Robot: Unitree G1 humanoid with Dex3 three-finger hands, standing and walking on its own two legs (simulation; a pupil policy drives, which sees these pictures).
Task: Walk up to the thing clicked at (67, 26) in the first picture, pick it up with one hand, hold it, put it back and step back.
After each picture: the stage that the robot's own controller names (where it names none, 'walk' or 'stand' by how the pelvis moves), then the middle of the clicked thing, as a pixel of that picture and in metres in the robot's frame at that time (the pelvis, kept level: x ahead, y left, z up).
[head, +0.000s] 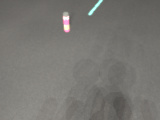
stand; (66, 22) +1.70 +0.17 -0.65
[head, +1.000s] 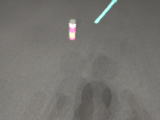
walk; (72, 29) +1.56 +0.07 -0.64
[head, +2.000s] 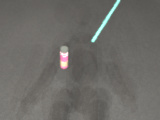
walk; (64, 57) +1.01 +0.08 -0.64
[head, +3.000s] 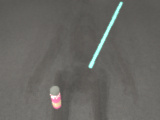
walk; (55, 97) +0.60 +0.15 -0.64
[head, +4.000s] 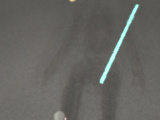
stand; out of the picture +0.40 +0.17 -0.63
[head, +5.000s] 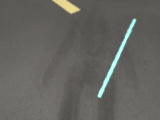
stand; out of the picture +0.34 +0.15 -0.65
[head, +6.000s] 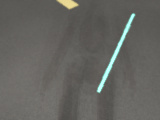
stand; out of the picture +0.35 +0.16 -0.66
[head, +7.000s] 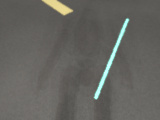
stand; out of the picture +0.31 +0.17 -0.65
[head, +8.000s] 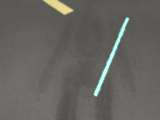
stand; out of the picture +0.35 +0.17 -0.66
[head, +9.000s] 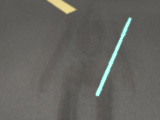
stand; out of the picture +0.35 +0.16 -0.66
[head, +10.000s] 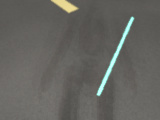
stand; out of the picture +0.35 +0.16 -0.66
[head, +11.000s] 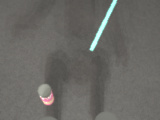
go down; (46, 95) +0.40 +0.15 -0.49
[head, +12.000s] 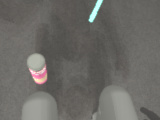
go down; (38, 70) +0.45 +0.16 -0.30
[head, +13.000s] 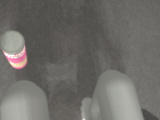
close in; (15, 53) +0.45 +0.18 -0.22
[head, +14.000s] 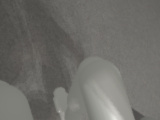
close; out of the picture +0.45 +0.21 -0.17
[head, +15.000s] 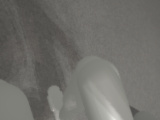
lift; out of the picture +0.44 +0.22 -0.17
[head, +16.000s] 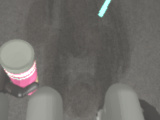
lift; (23, 73) +0.34 +0.19 -0.03
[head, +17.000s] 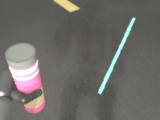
hold; (29, 82) +0.32 +0.17 +0.09
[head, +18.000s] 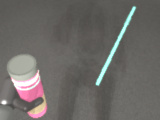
hold; (31, 90) +0.31 +0.17 +0.03
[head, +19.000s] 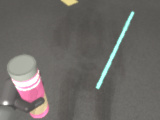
crouch; (32, 91) +0.31 +0.17 +0.04
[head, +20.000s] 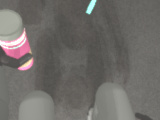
crouch; (16, 46) +0.44 +0.17 -0.05
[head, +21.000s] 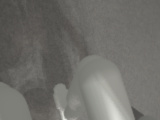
lower; out of the picture +0.46 +0.23 -0.18
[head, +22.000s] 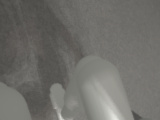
lower; out of the picture +0.46 +0.25 -0.17
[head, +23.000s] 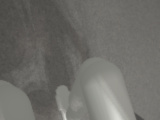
lower; out of the picture +0.45 +0.23 -0.17
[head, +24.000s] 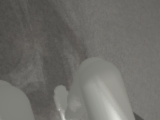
lower; out of the picture +0.45 +0.23 -0.17
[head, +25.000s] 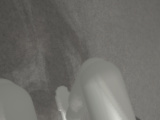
loosen; out of the picture +0.44 +0.20 -0.17
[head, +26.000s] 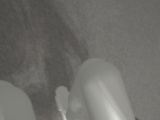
withdraw; out of the picture +0.45 +0.21 -0.18
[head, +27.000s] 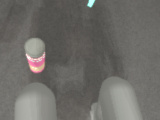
walk; (36, 58) +0.46 +0.16 -0.25
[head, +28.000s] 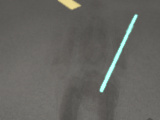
stand; out of the picture +0.37 +0.13 -0.59
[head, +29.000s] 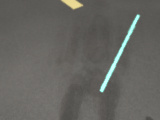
stand; out of the picture +0.37 +0.14 -0.60
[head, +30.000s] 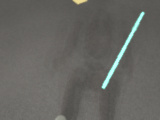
stand; out of the picture +0.38 +0.13 -0.61
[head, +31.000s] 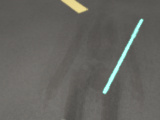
walk; out of the picture +0.40 +0.13 -0.65
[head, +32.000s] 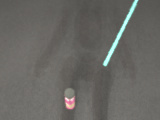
walk; (69, 99) +0.51 +0.08 -0.64
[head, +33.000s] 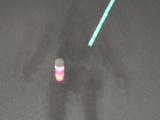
walk; (59, 70) +0.76 +0.11 -0.64
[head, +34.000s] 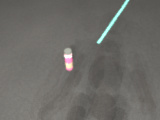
stand; (68, 59) +1.03 +0.17 -0.64
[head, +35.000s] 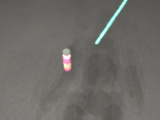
stand; (67, 60) +1.03 +0.13 -0.65
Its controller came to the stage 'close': yes
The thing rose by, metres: 0.69
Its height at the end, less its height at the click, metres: +0.00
